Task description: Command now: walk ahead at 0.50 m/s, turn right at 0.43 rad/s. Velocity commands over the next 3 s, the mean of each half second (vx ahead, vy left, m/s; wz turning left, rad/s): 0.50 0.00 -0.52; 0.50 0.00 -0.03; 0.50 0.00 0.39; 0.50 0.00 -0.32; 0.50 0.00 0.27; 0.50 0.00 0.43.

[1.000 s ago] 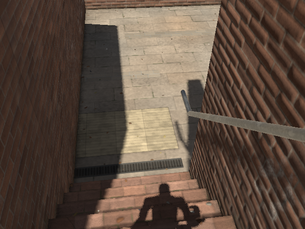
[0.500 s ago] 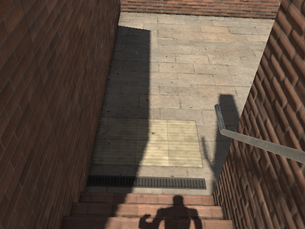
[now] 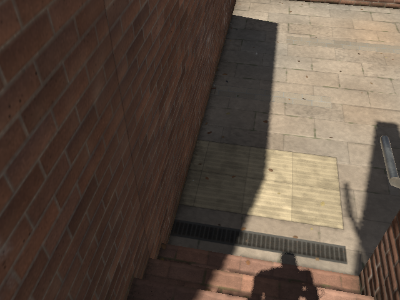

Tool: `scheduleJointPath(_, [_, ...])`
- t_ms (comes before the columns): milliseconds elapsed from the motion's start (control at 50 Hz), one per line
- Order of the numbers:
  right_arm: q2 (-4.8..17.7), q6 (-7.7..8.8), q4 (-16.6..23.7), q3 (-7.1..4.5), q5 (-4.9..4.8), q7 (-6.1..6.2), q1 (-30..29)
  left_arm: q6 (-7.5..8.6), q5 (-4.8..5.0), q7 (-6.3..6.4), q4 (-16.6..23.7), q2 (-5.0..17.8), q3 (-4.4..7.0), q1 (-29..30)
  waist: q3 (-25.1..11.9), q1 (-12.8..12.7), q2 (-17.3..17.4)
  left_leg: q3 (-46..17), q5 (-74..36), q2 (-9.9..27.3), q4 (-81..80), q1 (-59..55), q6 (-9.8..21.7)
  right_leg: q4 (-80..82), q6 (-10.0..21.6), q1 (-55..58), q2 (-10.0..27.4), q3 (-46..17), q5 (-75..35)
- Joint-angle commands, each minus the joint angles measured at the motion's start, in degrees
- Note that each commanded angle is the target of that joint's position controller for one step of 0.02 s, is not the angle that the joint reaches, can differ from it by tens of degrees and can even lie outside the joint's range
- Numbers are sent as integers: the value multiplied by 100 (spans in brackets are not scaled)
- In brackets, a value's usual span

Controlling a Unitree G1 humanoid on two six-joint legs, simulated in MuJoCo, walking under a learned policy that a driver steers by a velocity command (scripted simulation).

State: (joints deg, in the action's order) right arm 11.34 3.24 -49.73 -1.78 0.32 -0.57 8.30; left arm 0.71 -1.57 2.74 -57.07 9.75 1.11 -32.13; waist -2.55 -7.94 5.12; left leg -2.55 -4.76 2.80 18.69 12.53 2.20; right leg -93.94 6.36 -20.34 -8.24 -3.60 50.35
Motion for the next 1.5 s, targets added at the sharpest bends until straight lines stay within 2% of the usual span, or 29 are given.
scheduleJointPath(20, [966,-105,-555,-282,-89,-192,2590,-61,183,0,136,534,112,-1236,-1031,774,799,-640,-4964,1872,2590,-4560,228,-2615,213,-4224,440,-130,461])
scheduleJointPath(60, [1195,-50,-556,-342,-127,-207,2468,-105,3,-32,419,595,142,-47,-506,884,710,-1674,589,2101,1269,-2335,1055,-2771,173,-4506,783,131,-1401])
scheduleJointPath(100, [466,51,-524,-52,71,-73,2094,-190,-118,-66,632,598,216,1408,884,873,-152,-1438,2372,1650,946,-438,861,-1357,-110,-5034,914,-511,-3403])
scheduleJointPath(140, [-28,171,-474,209,53,45,1650,-241,-16,-154,760,191,121,1464,1299,377,-65,-727,817,1509,1167,1466,366,474,-424,-4114,788,-470,-4781])
scheduleJointPath(220, [463,314,-606,182,-80,132,1648,-319,-178,-212,387,230,207,1034,628,88,374,-196,1122,988,1636,1617,33,1645,-382,-3062,590,-275,-6525])
scheduleJointPath(300, [597,305,-655,141,-11,218,1822,-164,-82,-387,448,396,238,2043,1054,427,-170,-84,3651,967,1907,1891,219,3663,-194,-2196,618,-238,-8684])
scheduleJointPath(440, [499,-47,-906,111,270,403,2754,66,143,-461,1206,301,136,3886,1650,1731,-160,55,1671,1192,3143,208,512,6413,-69,-2124,949,596,-7331])
scheduleJointPath(480, [908,27,-830,-8,236,364,1976,23,134,-392,900,575,189,2653,788,874,257,-57,875,1498,4313,453,735,6100,181,-751,1386,342,-7384])
scheduleJointPath(520, [840,86,-792,-59,183,261,2133,-19,122,-406,351,991,353,1240,354,446,-754,809,-309,857,6476,626,580,7424,251,1129,627,1143,-6172])
scheduleJointPath(540, [938,-8,-811,-127,220,273,2016,-60,49,-419,-23,953,409,312,285,-114,-1653,1240,1844,264,9031,1801,468,7679,519,2574,837,953,-6687])
scheduleJointPath(560, [665,-29,-601,-144,285,190,2026,-118,172,-450,-222,1205,472,79,121,86,-2243,1344,5544,-418,10750,4204,334,5542,659,4028,1446,310,-8658])
scheduleJointPath(580, [473,-35,-133,-54,119,138,2481,-81,306,-442,3,1323,364,238,-890,549,-1979,656,5800,-138,10697,5137,189,4603,1152,4682,2285,-938,-10117])
scheduleJointPath(600, [661,-60,-126,-58,241,154,2144,-67,360,-411,-65,1211,340,35,-945,294,-1005,157,5218,40,9840,5300,198,5463,1415,4032,2609,-1459,-7901])
scheduleJointPath(640, [367,-118,25,58,367,308,1729,76,90,-217,-69,1191,305,552,-368,718,-891,-319,3358,219,8282,5685,41,6554,1480,2435,3090,-2342,-3012])
scheduleJointPath(680, [415,-219,111,53,285,291,975,133,-1,-184,198,505,-33,1564,918,1196,-442,-328,1307,56,6155,4020,-259,7032,989,-939,2517,-1728,-2329])
scheduleJointPath(740, [275,-326,-361,-11,229,219,1789,387,-8,-198,36,1134,117,1041,550,1407,-775,-543,-258,-491,5823,3002,-341,6339,723,-1272,2208,-1232,-3784])
scheduleJointPath(840, [469,-265,65,-108,205,88,625,461,218,-155,-172,845,51,1022,869,1059,-1065,-818,-2322,-531,3734,2786,-109,5357,321,-1100,1993,-766,-2164])
scheduleJointPath(960, [303,-176,278,-54,148,22,-261,391,-25,-82,-35,868,68,715,1212,430,-950,-60,-2158,-491,1993,1914,94,4074,342,-834,2028,-311,-2992])
scheduleJointPath(1020, [534,-140,-171,-154,27,-54,1174,222,-131,-20,-26,1186,154,1069,693,1014,-1303,297,-884,-115,1616,432,489,2461,449,-562,2263,-119,-5063])
scheduleJointPath(1060, [921,-132,-766,-365,-77,-97,2850,65,-186,116,-32,1020,218,1163,125,1762,-327,-200,-527,125,-622,-1160,909,-1238,336,-644,1480,627,-5312])
scheduleJointPath(1080, [970,-209,-865,-324,-218,-167,2770,0,-267,122,-11,537,133,1077,287,1626,871,-272,-2296,409,433,-1865,765,-3547,230,-2279,594,1188,-656])
scheduleJointPath(1100, [1076,-228,-834,-149,-137,-167,2727,62,-125,62,465,284,63,582,103,746,1362,-954,-5803,684,2788,-2891,692,-3898,65,-4298,746,912,-76])
scheduleJointPath(1120, [1092,-281,-836,-182,-226,-79,2884,90,-21,-9,627,641,48,758,-424,1053,767,-1587,-5168,984,2487,-3443,1023,-3226,-71,-5178,831,786,-448])
scheduleJointPath(1180, [1257,-263,-706,-192,-52,67,2685,18,-280,-84,726,725,24,1792,38,1069,-23,-3444,823,1408,1197,-1464,1760,-1879,-397,-5446,1183,56,-1548])
scheduleJointPath(1240, [349,-62,-498,181,12,158,1984,-165,-247,-158,933,440,-19,2393,871,620,-628,-2616,749,524,1152,1423,1180,1319,-1002,-3869,1014,291,-4469])
scheduleJointPath(1280, [784,-40,-488,57,6,191,1901,-173,-300,-165,593,277,-35,1710,271,438,186,-2577,-564,370,1299,1845,1058,1328,-865,-2248,899,400,-5754])
scheduleJointPath(1320, [683,-47,-637,52,-118,269,2229,-95,-162,-211,653,817,182,1876,425,491,75,-2321,578,-18,1947,985,1020,2799,-687,-2865,1007,51,-6617])
scheduleJointPath(1360, [614,-14,-506,62,-185,343,2146,33,-177,-289,791,657,116,2502,502,691,-144,-2216,2271,-229,2230,1341,1015,4175,-603,-2093,861,200,-8092])
scheduleJointPath(1500, [298,6,-568,80,98,218,2203,246,4,-278,906,518,148,2400,995,1414,155,-1649,1277,-482,4008,1119,894,5716,-368,-820,649,233,-7853])
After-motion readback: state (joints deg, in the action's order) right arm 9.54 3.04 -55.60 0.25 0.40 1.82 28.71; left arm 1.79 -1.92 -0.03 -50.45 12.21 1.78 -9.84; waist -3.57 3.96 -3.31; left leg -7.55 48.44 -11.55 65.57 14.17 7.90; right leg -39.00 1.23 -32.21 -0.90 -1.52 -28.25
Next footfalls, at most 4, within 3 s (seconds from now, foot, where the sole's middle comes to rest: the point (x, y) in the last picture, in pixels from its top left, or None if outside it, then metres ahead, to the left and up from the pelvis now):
0.54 right None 0.32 -0.11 -1.01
1.06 left None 0.55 0.01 -1.22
1.60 right None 0.80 -0.17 -1.42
2.06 left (241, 291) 1.03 -0.07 -1.63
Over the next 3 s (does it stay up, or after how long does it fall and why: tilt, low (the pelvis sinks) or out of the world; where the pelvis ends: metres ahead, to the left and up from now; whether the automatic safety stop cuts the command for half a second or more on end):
stays up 1.46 -0.17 -1.22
